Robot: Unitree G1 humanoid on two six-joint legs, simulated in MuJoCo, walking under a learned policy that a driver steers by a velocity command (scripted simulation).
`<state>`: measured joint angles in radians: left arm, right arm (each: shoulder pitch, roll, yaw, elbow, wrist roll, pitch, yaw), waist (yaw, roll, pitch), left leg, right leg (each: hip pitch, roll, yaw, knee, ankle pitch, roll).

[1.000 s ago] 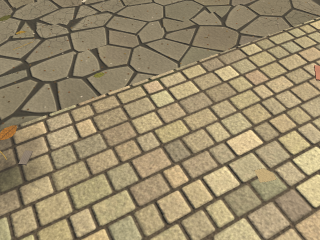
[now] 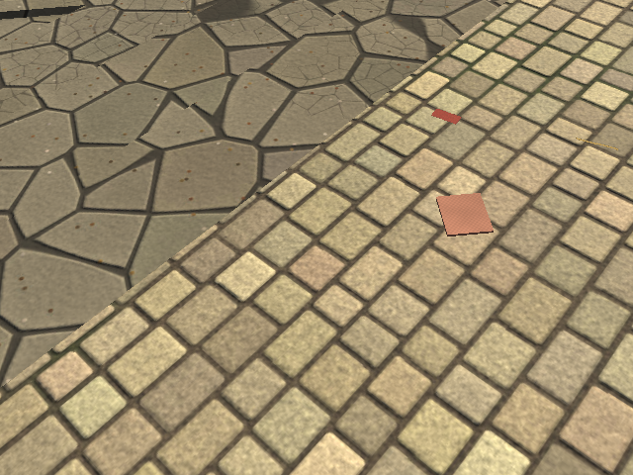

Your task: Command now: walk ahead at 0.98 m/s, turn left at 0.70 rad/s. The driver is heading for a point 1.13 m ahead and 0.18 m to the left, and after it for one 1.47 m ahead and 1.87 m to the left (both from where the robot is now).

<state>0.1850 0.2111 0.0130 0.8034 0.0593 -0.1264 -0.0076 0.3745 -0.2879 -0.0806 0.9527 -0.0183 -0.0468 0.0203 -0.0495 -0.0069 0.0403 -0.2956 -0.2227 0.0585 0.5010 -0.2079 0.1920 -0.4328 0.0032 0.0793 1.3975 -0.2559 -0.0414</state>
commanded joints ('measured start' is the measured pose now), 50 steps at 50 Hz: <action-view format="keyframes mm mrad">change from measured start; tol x32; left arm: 1 15 83 -2 -111 32 24 -8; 10 -365 72 -39 -285 -22 27 -19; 16 313 325 69 -142 22 13 58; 50 93 140 82 -120 -93 124 21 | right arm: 1 2 -65 1 -59 12 -48 -9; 50 -228 -96 -7 -226 7 -57 -42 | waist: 1 100 -80 41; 14 135 98 -209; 17 127 -375 -535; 31 24 -27 87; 38 -75 192 -656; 50 70 75 -86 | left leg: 1 12 303 -537 -336 -79 149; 13 218 237 -452 5 863 -43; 17 -419 124 -211 930 -276 -63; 27 -497 330 -108 701 95 -90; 34 32 170 -42 85 214 -48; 37 801 668 -466 187 1461 138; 44 49 539 -129 -214 560 79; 50 155 551 -68 -389 -102 32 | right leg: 1 -238 -94 14 -97 -34 35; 14 412 20 -41 -932 215 18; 17 945 -518 806 -1043 -333 -141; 30 147 -171 -239 -1275 690 -30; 34 389 -230 -147 -1005 1086 -53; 36 200 -123 -138 -532 694 17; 37 -90 39 -46 -75 -418 66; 50 -335 -197 2 -241 134 75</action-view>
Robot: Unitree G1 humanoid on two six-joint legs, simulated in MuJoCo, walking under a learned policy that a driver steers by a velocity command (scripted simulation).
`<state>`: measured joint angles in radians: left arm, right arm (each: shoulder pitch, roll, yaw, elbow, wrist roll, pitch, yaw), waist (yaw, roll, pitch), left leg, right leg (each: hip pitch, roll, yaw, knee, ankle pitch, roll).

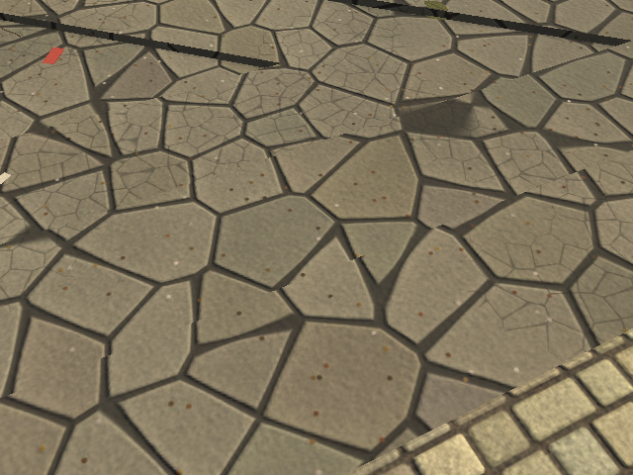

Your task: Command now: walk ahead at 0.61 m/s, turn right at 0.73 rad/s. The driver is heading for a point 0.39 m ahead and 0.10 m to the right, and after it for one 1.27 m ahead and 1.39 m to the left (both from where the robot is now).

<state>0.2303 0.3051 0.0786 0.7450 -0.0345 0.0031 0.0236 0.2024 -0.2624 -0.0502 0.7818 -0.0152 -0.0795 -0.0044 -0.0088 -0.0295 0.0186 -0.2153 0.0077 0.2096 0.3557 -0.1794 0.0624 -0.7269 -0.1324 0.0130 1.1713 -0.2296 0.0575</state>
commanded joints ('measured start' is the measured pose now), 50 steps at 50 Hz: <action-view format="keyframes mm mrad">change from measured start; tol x64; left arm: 1 10 13 3 -70 100 18 -52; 50 -247 11 -2 -169 44 -52 2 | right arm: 1 40 -110 -27 -22 -10 -31 -3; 50 75 -174 -110 -217 38 79 -49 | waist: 1 22 31 -13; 50 -28 66 -175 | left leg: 1 57 314 -159 -238 -124 130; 10 308 363 8 -258 -224 44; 15 111 282 159 500 741 0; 18 -619 37 -207 1152 -340 -101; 50 25 84 -722 -44 345 114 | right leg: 1 -41 -34 -3 -81 143 -53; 15 661 245 -191 -588 -57 -280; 17 1073 -246 677 -866 195 -408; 36 635 -80 -241 -351 751 -119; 39 -85 341 94 554 -404 20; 50 150 230 128 -235 21 -19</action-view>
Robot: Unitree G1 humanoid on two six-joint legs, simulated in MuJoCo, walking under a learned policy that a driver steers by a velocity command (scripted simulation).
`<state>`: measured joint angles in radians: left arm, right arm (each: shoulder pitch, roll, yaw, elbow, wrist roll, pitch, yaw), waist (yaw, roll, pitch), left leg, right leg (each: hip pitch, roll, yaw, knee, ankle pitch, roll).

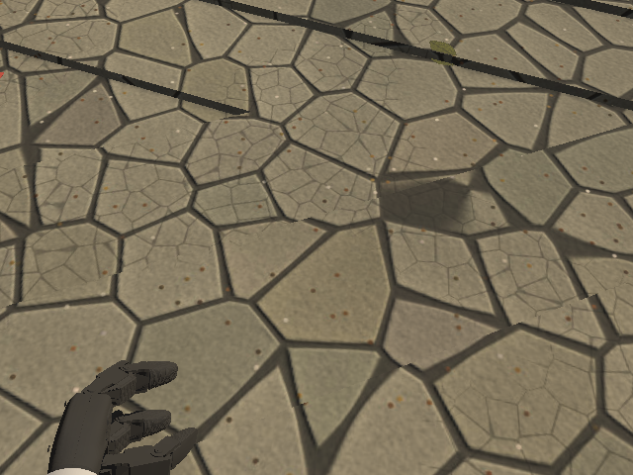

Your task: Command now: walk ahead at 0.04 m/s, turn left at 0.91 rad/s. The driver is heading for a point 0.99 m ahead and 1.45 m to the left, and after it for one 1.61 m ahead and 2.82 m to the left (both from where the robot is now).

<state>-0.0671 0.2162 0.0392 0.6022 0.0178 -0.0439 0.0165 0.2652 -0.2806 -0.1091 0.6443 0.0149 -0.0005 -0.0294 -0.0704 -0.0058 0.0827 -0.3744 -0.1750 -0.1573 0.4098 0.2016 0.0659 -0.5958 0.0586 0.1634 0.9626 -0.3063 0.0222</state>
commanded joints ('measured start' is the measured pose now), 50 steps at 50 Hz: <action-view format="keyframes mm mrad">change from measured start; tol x16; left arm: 1 33 107 42 -27 -13 -4 9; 35 -3 112 66 -66 -23 -43 -31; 50 280 205 70 38 13 -1 -34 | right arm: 1 2 -154 -49 -84 15 7 -31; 29 -123 -103 0 -135 18 32 65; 35 93 -266 -78 -59 -47 16 22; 40 -150 -166 -46 -128 22 13 0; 50 10 -22 0 -108 -7 30 -23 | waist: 1 35 48 -220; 9 46 185 -133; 13 26 -202 -189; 30 98 -98 -144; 35 -39 324 -235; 39 60 95 -197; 47 113 140 -189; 50 68 -124 -217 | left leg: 1 176 242 -360 -90 -152 96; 9 91 129 -482 -40 -545 11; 11 -155 33 -319 168 -754 -40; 13 -262 49 -135 585 -704 -94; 17 -272 156 25 733 -489 -134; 24 -293 268 104 523 -394 -152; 32 78 182 217 44 -245 -56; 35 546 428 -375 -56 231 277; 47 -9 191 -330 77 -290 76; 50 -351 -28 -117 719 -917 -52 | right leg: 1 8 47 -12 -71 131 23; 8 250 45 22 -496 203 37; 12 617 -224 238 -668 266 -137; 15 380 -287 236 -719 46 -224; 25 521 -312 -87 -708 387 -246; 33 373 -202 -350 -417 355 -62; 35 -97 -32 -166 33 -199 16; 36 -130 -49 -48 132 -211 1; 47 381 -10 -29 -551 318 51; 50 654 -377 187 -521 782 -89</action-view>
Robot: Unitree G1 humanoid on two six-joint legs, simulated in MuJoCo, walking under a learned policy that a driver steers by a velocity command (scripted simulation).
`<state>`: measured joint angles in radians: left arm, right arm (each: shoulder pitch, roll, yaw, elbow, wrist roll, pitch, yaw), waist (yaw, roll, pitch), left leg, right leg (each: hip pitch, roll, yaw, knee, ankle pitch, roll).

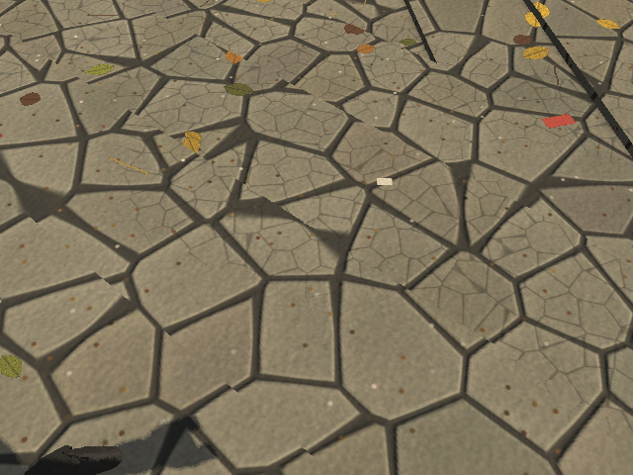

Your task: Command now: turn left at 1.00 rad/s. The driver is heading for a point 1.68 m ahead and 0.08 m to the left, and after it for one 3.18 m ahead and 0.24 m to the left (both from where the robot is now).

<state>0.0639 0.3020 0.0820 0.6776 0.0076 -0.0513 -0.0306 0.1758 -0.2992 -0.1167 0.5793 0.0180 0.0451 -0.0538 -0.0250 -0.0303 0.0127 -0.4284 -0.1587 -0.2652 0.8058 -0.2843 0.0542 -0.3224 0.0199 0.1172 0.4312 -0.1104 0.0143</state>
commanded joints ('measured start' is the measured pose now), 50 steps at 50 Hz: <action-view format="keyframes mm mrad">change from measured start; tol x32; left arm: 1 65 167 45 -43 44 20 16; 50 184 183 46 -129 -47 75 88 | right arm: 1 170 -112 -26 -71 -5 -21 14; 50 -171 -24 29 43 -15 -58 33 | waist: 1 -74 -174 -134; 28 -17 264 2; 37 91 76 -103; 39 93 -443 -5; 50 35 -55 -187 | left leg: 1 -298 29 29 424 -351 -91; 29 268 531 135 -473 507 262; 37 207 403 460 -159 290 88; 40 -306 125 209 547 -434 -96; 50 -200 119 136 82 16 -130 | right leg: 1 260 -450 317 -47 536 -193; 3 128 -321 211 -146 -18 -216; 19 127 -302 -132 -44 294 -196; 30 -256 -152 -118 634 -464 80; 37 73 -53 -257 103 51 28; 39 322 -302 243 52 1046 -172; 50 197 -168 290 -88 -165 -215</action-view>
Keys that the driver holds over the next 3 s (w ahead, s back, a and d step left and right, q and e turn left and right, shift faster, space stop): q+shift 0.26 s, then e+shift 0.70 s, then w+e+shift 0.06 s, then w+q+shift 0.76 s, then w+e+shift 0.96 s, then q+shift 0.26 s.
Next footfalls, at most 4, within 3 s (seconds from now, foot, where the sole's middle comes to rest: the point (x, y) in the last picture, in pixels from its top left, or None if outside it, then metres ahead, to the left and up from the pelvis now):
0.36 left None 0.02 0.14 -0.76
1.26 left None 0.25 0.12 -0.78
1.68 right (359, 414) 0.63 -0.08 -0.81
2.08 left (227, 286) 0.98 0.24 -0.81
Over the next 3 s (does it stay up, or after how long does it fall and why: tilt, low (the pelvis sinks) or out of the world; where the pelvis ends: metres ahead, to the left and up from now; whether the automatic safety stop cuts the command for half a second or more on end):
stays up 1.70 0.12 -0.10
